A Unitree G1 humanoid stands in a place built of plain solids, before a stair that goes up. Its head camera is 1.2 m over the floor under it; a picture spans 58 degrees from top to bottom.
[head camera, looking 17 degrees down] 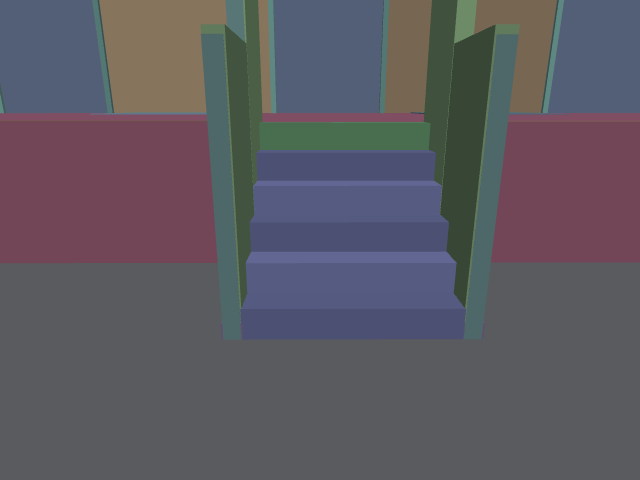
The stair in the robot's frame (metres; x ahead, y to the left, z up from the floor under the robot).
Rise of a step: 0.18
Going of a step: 0.20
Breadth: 1.20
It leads straight ahead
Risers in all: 6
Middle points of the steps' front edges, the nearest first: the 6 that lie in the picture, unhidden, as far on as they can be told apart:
2.08 -0.18 0.18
2.28 -0.18 0.37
2.49 -0.17 0.55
2.69 -0.17 0.73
2.89 -0.17 0.92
3.09 -0.17 1.10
